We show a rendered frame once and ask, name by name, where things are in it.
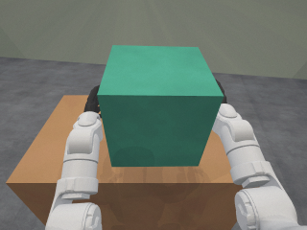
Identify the carton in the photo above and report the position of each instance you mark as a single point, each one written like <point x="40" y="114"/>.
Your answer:
<point x="158" y="105"/>

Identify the right robot upper arm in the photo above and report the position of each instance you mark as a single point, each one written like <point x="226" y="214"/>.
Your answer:
<point x="265" y="208"/>

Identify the left robot forearm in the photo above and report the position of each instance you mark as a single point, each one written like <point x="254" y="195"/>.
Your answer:
<point x="80" y="161"/>

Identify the pedestal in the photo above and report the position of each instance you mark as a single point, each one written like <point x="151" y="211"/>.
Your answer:
<point x="130" y="198"/>

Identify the right robot forearm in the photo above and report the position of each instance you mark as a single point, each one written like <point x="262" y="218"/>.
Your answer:
<point x="248" y="165"/>

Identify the left robot upper arm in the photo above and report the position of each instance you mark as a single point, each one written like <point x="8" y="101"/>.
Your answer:
<point x="76" y="216"/>

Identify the robot right hand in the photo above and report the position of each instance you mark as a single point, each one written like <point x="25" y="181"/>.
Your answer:
<point x="224" y="99"/>

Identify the robot left hand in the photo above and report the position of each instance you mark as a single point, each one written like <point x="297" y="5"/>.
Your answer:
<point x="92" y="101"/>

